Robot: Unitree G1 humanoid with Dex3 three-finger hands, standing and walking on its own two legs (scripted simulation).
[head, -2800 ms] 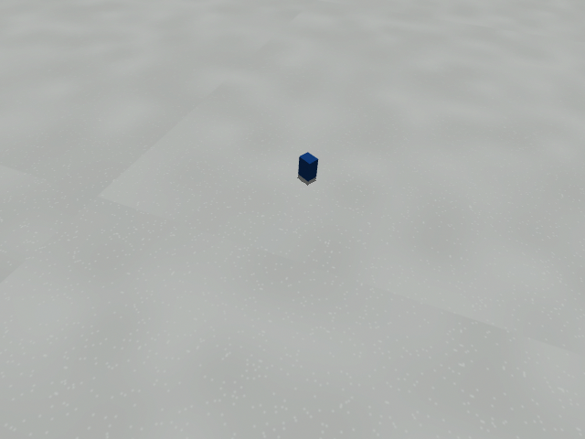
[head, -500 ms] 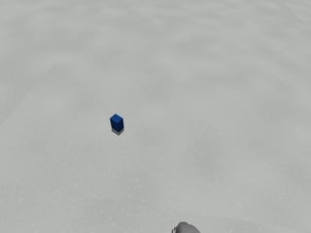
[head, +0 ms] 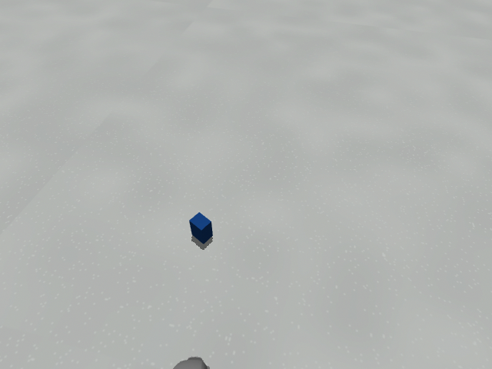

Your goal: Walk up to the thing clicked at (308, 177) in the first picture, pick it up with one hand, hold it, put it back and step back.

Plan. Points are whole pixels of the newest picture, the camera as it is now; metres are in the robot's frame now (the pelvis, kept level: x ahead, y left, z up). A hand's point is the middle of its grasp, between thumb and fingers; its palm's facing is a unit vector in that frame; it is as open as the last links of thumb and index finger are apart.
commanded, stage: walk up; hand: left
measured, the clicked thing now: (201, 228) +0.81 +0.23 -0.71
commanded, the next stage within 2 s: none
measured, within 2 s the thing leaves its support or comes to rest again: neither
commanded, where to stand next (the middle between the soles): +0.46 +0.04 m, yaw -1 degrees
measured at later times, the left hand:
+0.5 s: hand (102, 298) +0.27 +0.30 -0.13, palm faces -0.11 -0.93 -0.36, open 7.4 cm
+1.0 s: hand (110, 263) +0.36 +0.32 -0.15, palm faces -0.02 -0.93 -0.37, open 7.4 cm
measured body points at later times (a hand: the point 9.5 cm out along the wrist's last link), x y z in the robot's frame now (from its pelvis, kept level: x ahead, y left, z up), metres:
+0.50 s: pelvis +0.18 +0.03 +0.00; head +0.20 +0.03 +0.45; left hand +0.28 +0.35 -0.11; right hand +0.18 -0.29 -0.11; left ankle +0.13 +0.14 -0.73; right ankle +0.30 -0.11 -0.71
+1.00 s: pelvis +0.31 +0.04 -0.01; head +0.32 +0.06 +0.44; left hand +0.36 +0.37 -0.13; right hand +0.36 -0.29 -0.11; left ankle +0.40 +0.16 -0.74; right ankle +0.30 -0.10 -0.73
